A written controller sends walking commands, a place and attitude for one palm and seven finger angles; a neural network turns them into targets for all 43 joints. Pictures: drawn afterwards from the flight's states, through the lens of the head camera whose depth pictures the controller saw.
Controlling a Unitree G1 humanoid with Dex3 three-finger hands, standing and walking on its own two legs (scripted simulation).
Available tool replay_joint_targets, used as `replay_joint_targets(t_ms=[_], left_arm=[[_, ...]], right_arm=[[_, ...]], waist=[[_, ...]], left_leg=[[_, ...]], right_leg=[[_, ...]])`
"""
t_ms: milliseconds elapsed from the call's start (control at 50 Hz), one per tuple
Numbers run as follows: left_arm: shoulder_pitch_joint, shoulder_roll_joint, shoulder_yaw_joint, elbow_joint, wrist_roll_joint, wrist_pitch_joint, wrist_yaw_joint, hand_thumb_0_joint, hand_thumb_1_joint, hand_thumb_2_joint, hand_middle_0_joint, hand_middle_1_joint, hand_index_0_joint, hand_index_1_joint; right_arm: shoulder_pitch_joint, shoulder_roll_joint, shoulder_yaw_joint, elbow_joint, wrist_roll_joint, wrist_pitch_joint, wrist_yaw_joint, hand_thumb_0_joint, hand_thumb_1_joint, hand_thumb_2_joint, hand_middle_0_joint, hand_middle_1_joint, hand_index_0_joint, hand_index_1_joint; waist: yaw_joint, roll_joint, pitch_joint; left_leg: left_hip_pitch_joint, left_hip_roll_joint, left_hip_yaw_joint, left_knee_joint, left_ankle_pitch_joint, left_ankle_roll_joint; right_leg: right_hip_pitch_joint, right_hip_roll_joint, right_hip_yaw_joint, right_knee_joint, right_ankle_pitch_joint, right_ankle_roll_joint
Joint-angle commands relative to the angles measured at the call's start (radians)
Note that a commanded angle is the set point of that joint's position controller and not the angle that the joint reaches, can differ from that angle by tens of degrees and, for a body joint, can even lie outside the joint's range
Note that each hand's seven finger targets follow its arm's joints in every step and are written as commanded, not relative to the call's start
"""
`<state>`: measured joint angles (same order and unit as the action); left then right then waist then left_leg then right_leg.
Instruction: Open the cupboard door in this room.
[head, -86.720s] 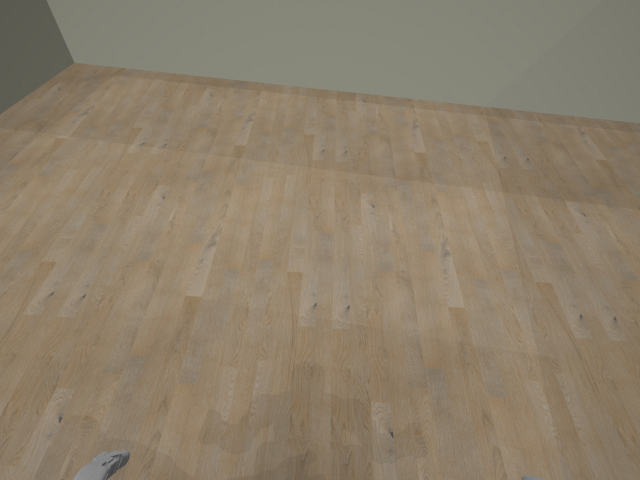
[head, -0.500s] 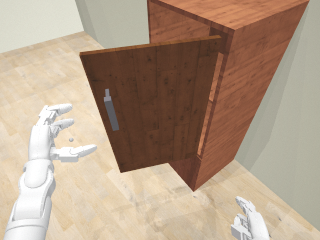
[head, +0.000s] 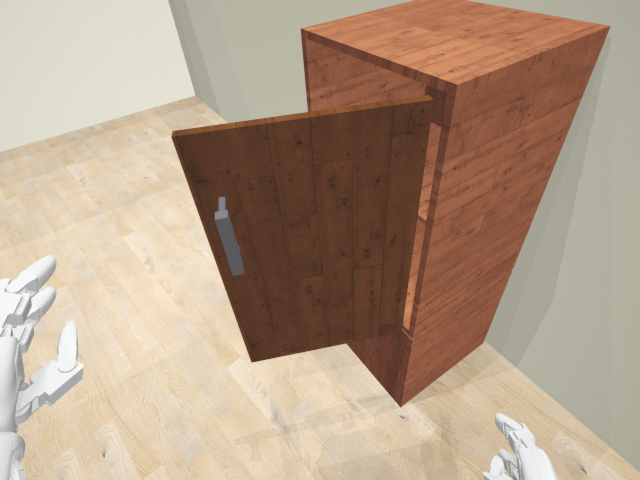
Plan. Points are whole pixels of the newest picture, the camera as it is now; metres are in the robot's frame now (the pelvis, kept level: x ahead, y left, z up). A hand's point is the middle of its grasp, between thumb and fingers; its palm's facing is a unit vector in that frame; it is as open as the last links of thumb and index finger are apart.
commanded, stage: draw the hand back to the body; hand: left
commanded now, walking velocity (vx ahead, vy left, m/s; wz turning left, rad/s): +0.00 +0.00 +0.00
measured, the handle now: (230, 236) +0.45 +0.20 +0.07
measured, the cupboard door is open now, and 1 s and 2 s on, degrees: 67 67 67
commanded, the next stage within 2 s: step back with the hand held close in 0.28 s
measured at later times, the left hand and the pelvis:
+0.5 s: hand (69, 333) +0.20 +0.28 +0.16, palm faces +0.44 -0.78 -0.44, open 7.4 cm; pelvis +0.00 +0.02 +0.00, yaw -1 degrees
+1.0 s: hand out of the picture +0.12 +0.30 +0.15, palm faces +0.41 -0.77 -0.50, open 7.4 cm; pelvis -0.08 +0.04 -0.01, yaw -1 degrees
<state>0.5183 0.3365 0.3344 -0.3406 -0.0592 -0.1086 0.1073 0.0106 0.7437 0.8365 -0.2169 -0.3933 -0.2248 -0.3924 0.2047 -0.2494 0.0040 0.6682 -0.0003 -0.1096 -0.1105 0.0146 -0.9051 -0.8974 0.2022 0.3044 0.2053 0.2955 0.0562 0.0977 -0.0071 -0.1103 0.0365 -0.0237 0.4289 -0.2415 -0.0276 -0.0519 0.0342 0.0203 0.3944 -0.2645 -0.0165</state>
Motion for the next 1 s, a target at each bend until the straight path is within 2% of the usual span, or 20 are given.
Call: replay_joint_targets(t_ms=[0, 120, 160, 240, 280, 360, 380, 400, 420, 440, 500, 560, 600, 640, 680, 780, 820, 900, 960, 980], left_arm=[[-0.226, 0.178, 0.098, -0.12, 0.004, -0.059, 0.021, 0.0, 0.9, 0.9, -0.2, -0.3, -0.2, -0.3], [-0.209, 0.175, 0.092, -0.147, 0.008, -0.067, 0.02, 0.0, 0.9, 0.9, -0.2, -0.3, -0.2, -0.3], [-0.196, 0.196, 0.109, -0.165, 0.011, -0.066, 0.023, 0.0, 0.9, 0.9, -0.2, -0.3, -0.2, -0.3], [-0.162, 0.202, 0.123, -0.189, 0.011, -0.059, 0.024, 0.0, 0.9, 0.9, -0.2, -0.3, -0.2, -0.3], [-0.162, 0.189, 0.119, -0.176, 0.007, -0.053, 0.02, 0.0, 0.9, 0.9, -0.2, -0.3, -0.2, -0.3], [-0.161, 0.192, 0.126, -0.163, 0.009, -0.051, 0.018, 0.0, 0.9, 0.9, -0.2, -0.3, -0.2, -0.3], [-0.241, 0.223, 0.129, -0.35, 0.01, -0.072, 0.022, 0.0, 0.9, 0.9, -0.2, -0.3, -0.2, -0.3], [-0.252, 0.328, 0.243, -0.304, 0.015, -0.102, 0.033, 0.0, 0.9, 0.9, -0.2, -0.3, -0.2, -0.3], [-0.137, 0.239, 0.173, -0.221, 0.018, -0.103, 0.022, 0.0, 0.9, 0.9, -0.2, -0.3, -0.2, -0.3], [-0.089, 0.225, 0.155, -0.206, 0.022, -0.096, 0.02, 0.0, 0.9, 0.9, -0.2, -0.3, -0.2, -0.3], [-0.048, 0.21, 0.145, -0.201, 0.02, -0.101, 0.022, 0.0, 0.9, 0.9, -0.2, -0.3, -0.2, -0.3], [-0.007, 0.229, 0.162, -0.207, 0.018, -0.097, 0.027, 0.0, 0.9, 0.9, -0.2, -0.3, -0.2, -0.3], [0.011, 0.245, 0.18, -0.238, 0.014, -0.093, 0.032, 0.0, 0.9, 0.9, -0.2, -0.3, -0.2, -0.3], [0.021, 0.266, 0.203, -0.263, 0.012, -0.093, 0.035, 0.0, 0.9, 0.9, -0.2, -0.3, -0.2, -0.3], [0.04, 0.278, 0.216, -0.293, 0.009, -0.091, 0.04, 0.0, 0.9, 0.9, -0.2, -0.3, -0.2, -0.3], [0.053, 0.268, 0.208, -0.33, 0.01, -0.098, 0.048, 0.0, 0.9, 0.9, -0.2, -0.3, -0.2, -0.3], [0.045, 0.256, 0.201, -0.316, 0.013, -0.104, 0.05, 0.0, 0.9, 0.9, -0.2, -0.3, -0.2, -0.3], [0.005, 0.244, 0.195, -0.273, 0.028, -0.126, 0.058, 0.0, 0.9, 0.9, -0.2, -0.3, -0.2, -0.3], [-0.037, 0.259, 0.203, -0.269, 0.043, -0.148, 0.063, 0.0, 0.9, 0.9, -0.2, -0.3, -0.2, -0.3], [-0.048, 0.242, 0.186, -0.268, 0.045, -0.153, 0.064, 0.0, 0.9, 0.9, -0.2, -0.3, -0.2, -0.3]], right_arm=[[-0.15, -0.083, -0.027, -0.144, -0.008, -0.068, -0.021, 0.0, -0.9, -0.9, 0.2, 0.3, 0.2, 0.3], [-0.166, -0.075, -0.023, -0.15, -0.013, -0.075, -0.022, 0.0, -0.9, -0.9, 0.2, 0.3, 0.2, 0.3], [-0.165, -0.076, -0.02, -0.15, -0.014, -0.079, -0.019, 0.0, -0.9, -0.9, 0.2, 0.3, 0.2, 0.3], [-0.162, -0.07, -0.017, -0.151, -0.019, -0.078, -0.014, 0.0, -0.9, -0.9, 0.2, 0.3, 0.2, 0.3], [-0.164, -0.069, -0.016, -0.149, -0.016, -0.072, -0.011, 0.0, -0.9, -0.9, 0.2, 0.3, 0.2, 0.3], [-0.157, -0.071, -0.02, -0.147, -0.014, -0.065, -0.01, 0.0, -0.9, -0.9, 0.2, 0.3, 0.2, 0.3], [-0.173, -0.068, -0.018, -0.17, -0.013, -0.078, -0.007, 0.0, -0.9, -0.9, 0.2, 0.3, 0.2, 0.3], [-0.15, -0.101, -0.02, -0.18, 0.0, -0.056, -0.004, 0.0, -0.9, -0.9, 0.2, 0.3, 0.2, 0.3], [-0.136, -0.091, -0.024, -0.169, -0.005, -0.036, 0.002, 0.0, -0.9, -0.9, 0.2, 0.3, 0.2, 0.3], [-0.138, -0.092, -0.028, -0.181, -0.004, -0.022, 0.009, 0.0, -0.9, -0.9, 0.2, 0.3, 0.2, 0.3], [-0.13, -0.098, -0.037, -0.194, 0.002, 0.004, 0.011, 0.0, -0.9, -0.9, 0.2, 0.3, 0.2, 0.3], [-0.131, -0.105, -0.045, -0.211, 0.007, 0.028, 0.007, 0.0, -0.9, -0.9, 0.2, 0.3, 0.2, 0.3], [-0.13, -0.102, -0.048, -0.23, 0.01, 0.047, 0.007, 0.0, -0.9, -0.9, 0.2, 0.3, 0.2, 0.3], [-0.133, -0.1, -0.051, -0.248, 0.013, 0.062, 0.006, 0.0, -0.9, -0.9, 0.2, 0.3, 0.2, 0.3], [-0.137, -0.096, -0.05, -0.258, 0.013, 0.07, 0.003, 0.0, -0.9, -0.9, 0.2, 0.3, 0.2, 0.3], [-0.131, -0.101, -0.047, -0.269, 0.011, 0.069, 0.002, 0.0, -0.9, -0.9, 0.2, 0.3, 0.2, 0.3], [-0.125, -0.107, -0.047, -0.266, 0.01, 0.063, 0.002, 0.0, -0.9, -0.9, 0.2, 0.3, 0.2, 0.3], [-0.114, -0.114, -0.047, -0.254, 0.012, 0.047, 0.001, 0.0, -0.9, -0.9, 0.2, 0.3, 0.2, 0.3], [-0.11, -0.121, -0.051, -0.245, 0.008, 0.027, -0.003, 0.0, -0.9, -0.9, 0.2, 0.3, 0.2, 0.3], [-0.105, -0.114, -0.049, -0.245, 0.01, 0.02, -0.003, 0.0, -0.9, -0.9, 0.2, 0.3, 0.2, 0.3]], waist=[[-0.027, -0.097, 0.051], [0.0, -0.07, -0.029], [0.008, -0.049, -0.051], [0.01, -0.051, -0.045], [0.005, -0.063, -0.011], [0.005, -0.043, -0.013], [0.008, 0.022, -0.077], [-0.043, -0.012, 0.004], [-0.047, -0.054, -0.028], [-0.045, -0.082, -0.033], [-0.05, -0.072, -0.095], [-0.048, -0.034, -0.156], [-0.047, -0.054, -0.197], [-0.044, -0.071, -0.213], [-0.042, -0.049, -0.226], [-0.044, 0.024, -0.175], [-0.049, 0.025, -0.134], [-0.064, -0.01, -0.043], [-0.066, -0.025, -0.018], [-0.069, -0.043, -0.011]], left_leg=[[0.048, -0.028, 0.083, -0.045, 0.088, 0.06], [0.075, -0.032, 0.076, -0.06, 0.134, 0.061], [0.076, -0.031, 0.075, -0.063, 0.159, 0.057], [0.069, -0.026, 0.078, -0.064, 0.221, 0.053], [0.057, -0.023, 0.076, -0.069, 0.21, 0.05], [0.064, -0.02, 0.08, -0.072, 0.203, 0.047], [0.088, -0.022, 0.072, -0.067, 0.222, 0.047], [0.017, -0.011, 0.056, -0.016, 0.182, 0.064], [0.011, -0.012, 0.044, 0.001, 0.18, 0.063], [0.016, -0.01, 0.049, 0.004, 0.206, 0.061], [0.013, 0.009, 0.048, 0.0, 0.311, 0.053], [0.026, 0.028, 0.047, 0.0, 0.478, 0.047], [0.022, 0.039, 0.045, 0.003, 0.539, 0.043], [0.006, 0.042, 0.043, 0.005, 0.558, 0.042], [-0.011, 0.046, 0.038, 0.002, 0.559, 0.041], [-0.125, 0.056, 0.015, -0.041, 0.374, 0.049], [-0.2, 0.062, 0.003, -0.066, 0.225, 0.058], [-0.367, 0.053, -0.013, -0.104, -0.196, 0.078], [-0.409, 0.046, -0.033, -0.097, -0.313, 0.087], [-0.4, 0.043, -0.032, -0.084, -0.323, 0.085]], right_leg=[[-0.16, -0.028, -0.028, -0.122, 0.082, 0.027], [-0.09, -0.032, -0.029, -0.095, 0.134, 0.02], [-0.063, -0.034, -0.029, -0.088, 0.164, 0.017], [-0.046, -0.032, -0.036, -0.077, 0.24, 0.016], [-0.056, -0.03, -0.033, -0.087, 0.222, 0.017], [-0.057, -0.029, -0.034, -0.094, 0.208, 0.014], [-0.032, -0.034, -0.03, -0.082, 0.227, 0.012], [-0.157, -0.069, 0.06, -0.121, 0.297, 0.005], [-0.142, -0.087, 0.052, -0.108, 0.321, 0.002], [-0.144, -0.09, 0.056, -0.104, 0.369, 0.001], [-0.118, -0.088, 0.03, -0.058, 0.441, 0.01], [-0.087, -0.078, 0.001, -0.003, 0.526, 0.019], [-0.068, -0.069, -0.009, 0.028, 0.555, 0.023], [-0.061, -0.061, -0.015, 0.048, 0.557, 0.026], [-0.051, -0.059, -0.016, 0.069, 0.547, 0.026], [-0.062, -0.043, -0.015, 0.084, 0.381, 0.031], [-0.074, -0.035, -0.011, 0.081, 0.29, 0.035], [-0.086, -0.038, 0.027, 0.037, 0.105, 0.032], [-0.12, -0.036, 0.043, -0.004, -0.046, 0.03], [-0.148, -0.04, 0.047, -0.014, -0.09, 0.028]])
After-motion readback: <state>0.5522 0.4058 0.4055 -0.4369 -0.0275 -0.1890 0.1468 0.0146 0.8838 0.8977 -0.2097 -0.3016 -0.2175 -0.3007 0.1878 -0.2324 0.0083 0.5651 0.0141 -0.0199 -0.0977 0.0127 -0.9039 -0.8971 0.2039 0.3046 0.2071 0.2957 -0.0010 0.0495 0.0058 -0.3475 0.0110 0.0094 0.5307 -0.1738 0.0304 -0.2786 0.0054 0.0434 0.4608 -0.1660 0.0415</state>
